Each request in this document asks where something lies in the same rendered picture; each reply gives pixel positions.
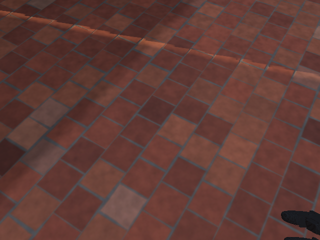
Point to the robot right hand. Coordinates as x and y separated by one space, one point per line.
309 220

